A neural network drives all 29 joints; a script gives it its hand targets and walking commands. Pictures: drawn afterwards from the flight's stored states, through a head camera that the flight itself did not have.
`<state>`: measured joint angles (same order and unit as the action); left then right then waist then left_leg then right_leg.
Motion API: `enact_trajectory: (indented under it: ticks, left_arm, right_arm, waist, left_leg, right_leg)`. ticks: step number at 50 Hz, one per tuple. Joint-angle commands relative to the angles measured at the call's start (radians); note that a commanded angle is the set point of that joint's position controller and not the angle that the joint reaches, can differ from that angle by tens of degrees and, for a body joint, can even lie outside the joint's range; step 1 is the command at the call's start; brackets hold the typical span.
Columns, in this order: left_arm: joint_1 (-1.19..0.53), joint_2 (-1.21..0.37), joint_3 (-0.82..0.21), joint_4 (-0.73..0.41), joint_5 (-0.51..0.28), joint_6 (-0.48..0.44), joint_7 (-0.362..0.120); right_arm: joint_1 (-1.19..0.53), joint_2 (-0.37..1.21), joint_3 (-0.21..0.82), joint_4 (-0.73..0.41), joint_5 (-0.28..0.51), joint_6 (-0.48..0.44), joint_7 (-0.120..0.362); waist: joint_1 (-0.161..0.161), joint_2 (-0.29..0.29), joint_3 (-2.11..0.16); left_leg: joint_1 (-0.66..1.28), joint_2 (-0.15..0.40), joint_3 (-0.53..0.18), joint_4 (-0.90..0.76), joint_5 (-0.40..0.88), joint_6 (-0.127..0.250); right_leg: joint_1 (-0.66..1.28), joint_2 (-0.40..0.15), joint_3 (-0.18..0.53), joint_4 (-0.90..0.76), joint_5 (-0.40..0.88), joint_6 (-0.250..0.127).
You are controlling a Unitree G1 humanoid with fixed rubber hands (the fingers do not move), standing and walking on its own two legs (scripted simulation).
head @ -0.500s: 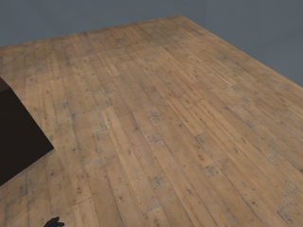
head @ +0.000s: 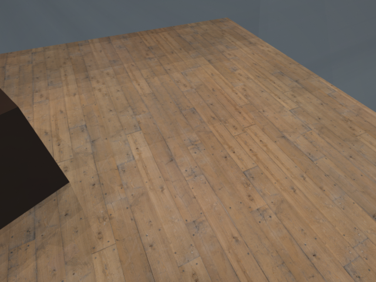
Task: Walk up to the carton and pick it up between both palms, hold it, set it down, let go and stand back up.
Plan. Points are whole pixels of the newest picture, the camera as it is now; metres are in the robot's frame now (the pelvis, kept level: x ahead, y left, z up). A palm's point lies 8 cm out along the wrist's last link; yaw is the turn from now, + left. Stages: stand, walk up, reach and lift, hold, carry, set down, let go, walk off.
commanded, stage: walk up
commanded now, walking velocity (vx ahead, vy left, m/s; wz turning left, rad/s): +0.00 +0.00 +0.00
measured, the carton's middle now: out of the picture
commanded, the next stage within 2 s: none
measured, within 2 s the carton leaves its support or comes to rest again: neither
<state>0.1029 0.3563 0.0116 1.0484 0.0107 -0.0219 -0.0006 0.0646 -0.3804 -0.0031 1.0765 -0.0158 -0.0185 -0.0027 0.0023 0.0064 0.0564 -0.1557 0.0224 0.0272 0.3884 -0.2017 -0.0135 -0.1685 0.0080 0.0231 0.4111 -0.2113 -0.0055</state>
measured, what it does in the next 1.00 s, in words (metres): steps to the left, turning left: left foot, then right foot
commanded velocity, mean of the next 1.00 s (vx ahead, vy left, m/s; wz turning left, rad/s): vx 0.00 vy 0.00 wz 0.00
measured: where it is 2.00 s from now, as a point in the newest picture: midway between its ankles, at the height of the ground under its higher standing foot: outside the picture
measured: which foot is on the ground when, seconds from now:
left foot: down 0.00-0.18, up 0.20-0.44, down 0.46-0.70, up 0.72-1.00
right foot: down 0.00-0.46, up 0.48-0.66, down 0.68-1.00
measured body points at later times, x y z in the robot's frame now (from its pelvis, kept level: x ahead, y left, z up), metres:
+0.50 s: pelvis +0.03 +0.09 -0.03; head +0.06 +0.09 +0.42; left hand +0.08 +0.48 -0.10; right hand +0.19 -0.24 -0.12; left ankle +0.01 +0.25 -0.75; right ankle +0.01 -0.10 -0.73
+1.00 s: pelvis +0.09 +0.18 -0.01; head +0.15 +0.16 +0.44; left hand -0.10 +0.50 -0.05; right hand +0.39 -0.01 -0.13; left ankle +0.06 +0.37 -0.70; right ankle +0.14 +0.05 -0.74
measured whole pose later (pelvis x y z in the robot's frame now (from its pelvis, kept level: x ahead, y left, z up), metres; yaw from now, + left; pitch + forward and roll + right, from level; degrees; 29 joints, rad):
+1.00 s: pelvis +0.09 +0.18 -0.01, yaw +34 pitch -2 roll +1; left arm 0.40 0.48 0.10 0.79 0.01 -0.11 0.05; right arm 0.17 -0.48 -0.10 0.72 -0.03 0.06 0.13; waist 0.04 0.10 0.12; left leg -0.52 0.06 -0.08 0.87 -0.26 0.01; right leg -0.16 -0.14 -0.21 0.52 -0.32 0.02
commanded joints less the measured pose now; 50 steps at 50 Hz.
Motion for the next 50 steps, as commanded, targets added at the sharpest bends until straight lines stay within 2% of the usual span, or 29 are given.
enact_trajectory:
  ticks: [1,4,5,6,7,8,9,10,12,13,16,20,22,23,24,25,26,28,31,33,34,35,36,37,39,41,43,45,50]
  left_arm:
    - [-0.024,0.196,0.044,-0.042,-0.003,-0.006,0.001]
    - [-0.074,0.225,0.048,-0.039,0.008,-0.015,0.014]
    - [-0.076,0.151,0.030,-0.062,-0.007,-0.020,0.009]
    - [-0.059,0.185,0.041,-0.049,0.002,-0.019,0.003]
    - [0.021,0.322,0.108,-0.074,-0.012,-0.023,0.028]
    - [0.132,0.335,0.121,-0.068,-0.003,-0.021,0.034]
    - [0.168,0.369,0.134,-0.078,0.000,-0.029,0.043]
    - [0.132,0.389,0.156,-0.108,0.023,-0.037,0.052]
    - [-0.011,0.373,0.162,-0.183,0.009,-0.041,0.064]
    - [0.009,0.337,0.151,-0.191,0.007,-0.041,0.065]
    - [-0.084,0.367,0.149,-0.220,0.040,-0.057,0.053]
    - [-0.053,0.358,0.151,-0.258,0.012,-0.045,0.034]
    - [0.005,0.280,0.119,-0.252,0.002,-0.031,0.032]
    - [0.018,0.263,0.108,-0.275,-0.004,-0.024,0.034]
    - [-0.036,0.235,0.107,-0.328,-0.015,-0.027,0.032]
    - [-0.069,0.243,0.096,-0.312,-0.013,-0.028,0.045]
    - [0.008,0.309,0.111,-0.281,-0.011,-0.028,0.038]
    - [0.096,0.304,0.121,-0.248,-0.023,-0.043,0.042]
    - [0.188,0.267,0.118,-0.258,-0.029,-0.058,0.055]
    - [0.350,0.288,0.135,-0.219,-0.015,-0.076,0.062]
    - [0.403,0.388,0.164,-0.242,-0.002,-0.087,0.078]
    - [0.321,0.443,0.185,-0.268,0.014,-0.084,0.088]
    - [0.216,0.445,0.176,-0.298,0.007,-0.077,0.086]
    - [0.165,0.431,0.167,-0.327,-0.002,-0.081,0.081]
    - [0.159,0.356,0.144,-0.305,-0.003,-0.103,0.073]
    - [0.191,0.316,0.140,-0.294,0.001,-0.108,0.066]
    - [0.243,0.294,0.133,-0.304,-0.011,-0.104,0.058]
    - [0.300,0.327,0.155,-0.296,-0.006,-0.104,0.060]
    - [0.288,0.400,0.172,-0.347,-0.002,-0.093,0.058]
  right_arm:
    - [-0.030,-0.140,-0.015,-0.046,0.002,-0.020,-0.005]
    - [-0.026,-0.156,-0.026,-0.035,0.002,-0.019,0.000]
    - [-0.017,-0.162,-0.027,-0.036,0.002,-0.022,-0.007]
    - [-0.015,-0.156,-0.029,-0.033,0.002,-0.017,-0.009]
    - [-0.002,-0.289,-0.098,-0.186,-0.040,0.030,0.054]
    - [-0.035,-0.258,-0.092,-0.244,-0.036,0.043,0.077]
    - [-0.031,-0.216,-0.105,-0.281,-0.044,0.051,0.089]
    - [-0.069,-0.207,-0.098,-0.322,-0.075,0.064,0.099]
    - [0.021,-0.244,-0.121,-0.312,-0.065,0.085,0.119]
    - [0.018,-0.246,-0.130,-0.313,-0.067,0.086,0.129]
    - [0.147,-0.225,-0.142,-0.314,-0.028,0.092,0.159]
    - [0.224,-0.179,-0.154,-0.337,-0.025,0.081,0.150]
    - [0.264,-0.218,-0.160,-0.303,-0.049,0.065,0.127]
    - [0.332,-0.284,-0.180,-0.319,-0.052,0.065,0.121]
    - [0.316,-0.448,-0.175,-0.373,-0.028,0.055,0.109]
    - [0.291,-0.450,-0.177,-0.352,-0.001,0.053,0.107]
    - [0.231,-0.398,-0.177,-0.383,-0.007,0.053,0.107]
    - [0.187,-0.340,-0.167,-0.413,-0.017,0.055,0.094]
    - [0.189,-0.281,-0.146,-0.459,-0.033,0.057,0.104]
    - [0.091,-0.223,-0.122,-0.517,-0.032,0.060,0.107]
    - [0.122,-0.153,-0.099,-0.526,-0.021,0.053,0.109]
    - [0.200,-0.156,-0.095,-0.496,-0.036,0.069,0.097]
    - [0.233,-0.271,-0.129,-0.456,-0.036,0.083,0.090]
    - [0.288,-0.283,-0.128,-0.441,-0.022,0.081,0.097]
    - [0.295,-0.274,-0.147,-0.407,-0.018,0.081,0.110]
    - [0.285,-0.229,-0.142,-0.393,-0.025,0.073,0.115]
    - [0.216,-0.189,-0.118,-0.420,-0.013,0.065,0.114]
    - [0.139,-0.177,-0.115,-0.426,-0.020,0.062,0.122]
    - [0.039,-0.170,-0.116,-0.456,-0.020,0.060,0.140]
  waist:
    - [0.002,-0.002,-0.093]
    - [-0.029,-0.073,-0.068]
    - [-0.018,0.042,-0.084]
    - [-0.010,-0.040,-0.112]
    - [0.030,0.087,-0.088]
    - [0.075,0.024,-0.095]
    - [0.087,-0.151,-0.068]
    - [0.092,-0.138,-0.050]
    - [-0.011,-0.056,0.000]
    - [-0.017,0.029,0.000]
    - [-0.077,-0.210,-0.014]
    - [-0.090,-0.148,-0.078]
    - [-0.084,0.088,-0.045]
    - [-0.112,0.145,-0.055]
    - [-0.120,0.424,-0.026]
    - [-0.107,0.377,-0.005]
    - [-0.052,0.175,-0.007]
    - [-0.031,0.175,-0.058]
    - [-0.013,0.226,-0.062]
    - [0.089,0.101,-0.134]
    - [0.120,-0.156,-0.164]
    - [0.060,-0.166,-0.129]
    - [0.014,-0.042,-0.054]
    - [-0.044,-0.047,0.014]
    - [-0.048,-0.075,0.069]
    - [-0.042,-0.155,0.019]
    - [-0.021,-0.193,0.006]
    - [0.033,-0.151,-0.005]
    - [0.030,-0.182,-0.062]
  left_leg:
    - [0.009,0.108,-0.119,-0.091,0.031,0.049]
    - [0.040,0.112,-0.123,-0.076,0.101,0.053]
    - [0.028,0.102,-0.094,-0.064,0.127,0.047]
    - [0.069,0.113,-0.096,-0.059,0.149,0.041]
    - [-0.181,0.078,-0.192,0.057,0.114,0.110]
    - [-0.378,0.061,-0.199,0.127,0.045,0.132]
    - [-0.437,0.008,-0.106,0.280,-0.190,0.082]
    - [-0.491,0.048,-0.098,0.468,-0.270,0.041]
    - [-0.476,0.132,-0.160,0.587,-0.224,0.017]
    - [-0.466,0.130,-0.154,0.572,-0.194,0.016]
    - [-0.243,0.147,-0.085,0.464,-0.167,-0.011]
    - [-0.010,0.053,0.073,0.253,0.008,0.033]
    - [-0.008,-0.081,0.128,0.105,-0.091,0.070]
    - [0.028,-0.041,0.022,0.099,0.042,0.116]
    - [0.140,0.232,-0.602,-0.095,0.187,0.251]
    - [0.012,0.307,-0.704,-0.128,0.170,0.352]
    - [0.040,0.213,-0.538,-0.046,0.168,0.313]
    - [0.006,0.125,-0.347,0.028,0.145,0.258]
    - [-0.117,0.125,-0.363,0.064,0.257,0.264]
    - [-0.406,0.060,-0.324,0.222,-0.035,0.203]
    - [-0.517,-0.110,-0.234,0.450,-0.128,0.125]
    - [-0.583,-0.140,-0.266,0.641,-0.345,0.046]
    - [-0.568,-0.048,-0.307,0.698,-0.292,0.042]
    - [-0.496,-0.018,-0.291,0.713,-0.244,0.031]
    - [-0.464,-0.001,-0.280,0.682,-0.149,0.006]
    - [-0.446,0.003,-0.187,0.703,-0.088,-0.013]
    - [-0.457,0.006,-0.144,0.646,-0.029,-0.001]
    - [-0.457,0.016,-0.100,0.553,-0.073,0.008]
    - [-0.350,0.072,-0.068,0.331,-0.035,0.035]
  right_leg:
    - [0.031,-0.102,0.094,-0.064,0.120,-0.020]
    - [0.007,-0.112,0.110,-0.087,0.209,-0.033]
    - [0.017,-0.118,0.113,-0.084,0.201,-0.027]
    - [0.011,-0.115,0.095,-0.076,0.200,-0.025]
    - [0.142,-0.069,0.033,0.055,-0.001,-0.056]
    - [0.265,-0.107,0.105,0.037,-0.131,-0.094]
    - [0.249,-0.313,0.262,-0.106,-0.193,-0.170]
    - [0.178,-0.495,0.367,-0.200,-0.170,-0.262]
    - [0.088,-0.531,0.272,-0.225,-0.070,-0.278]
    - [0.066,-0.466,0.200,-0.197,-0.066,-0.243]
    - [-0.098,-0.348,-0.019,-0.140,-0.068,-0.179]
    - [-0.133,-0.281,-0.126,0.116,0.076,-0.118]
    - [-0.135,-0.159,-0.218,0.449,0.131,-0.064]
    - [-0.190,-0.156,-0.221,0.578,0.077,-0.041]
    - [-0.574,0.053,-0.223,0.713,-0.471,0.029]
    - [-0.491,-0.036,-0.051,0.704,-0.479,-0.009]
    - [-0.464,-0.070,-0.029,0.681,-0.418,-0.018]
    - [-0.355,-0.064,-0.088,0.511,-0.317,-0.016]
    - [-0.153,0.008,-0.148,0.304,-0.232,-0.014]
    - [0.241,-0.015,-0.068,0.078,-0.032,-0.028]
    - [0.339,-0.245,0.230,-0.147,-0.157,-0.052]
    - [0.277,-0.481,0.530,-0.206,-0.263,-0.088]
    - [0.090,-0.549,0.581,-0.249,-0.501,-0.143]
    - [0.005,-0.482,0.462,-0.234,-0.433,-0.135]
    - [-0.008,-0.333,0.186,-0.151,-0.065,-0.032]
    - [0.057,-0.290,0.016,-0.031,0.447,-0.064]
    - [0.087,-0.251,-0.089,-0.030,0.612,-0.104]
    - [0.167,-0.282,-0.078,0.005,0.578,-0.134]
    - [0.134,-0.331,-0.142,0.063,0.416,-0.166]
